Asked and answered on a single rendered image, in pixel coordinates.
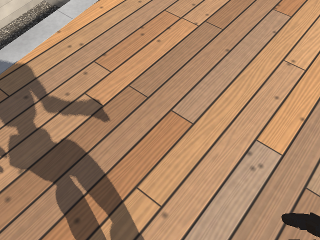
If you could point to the right robot hand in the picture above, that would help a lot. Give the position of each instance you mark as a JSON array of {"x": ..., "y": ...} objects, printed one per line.
[{"x": 309, "y": 222}]

